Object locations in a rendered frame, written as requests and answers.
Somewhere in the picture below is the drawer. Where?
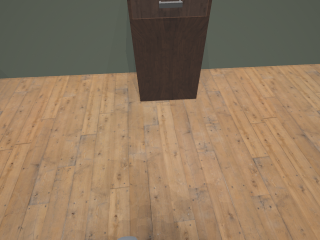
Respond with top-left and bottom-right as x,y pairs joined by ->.
131,0 -> 208,19

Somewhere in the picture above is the cabinet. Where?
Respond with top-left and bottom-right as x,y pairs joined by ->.
127,0 -> 212,102

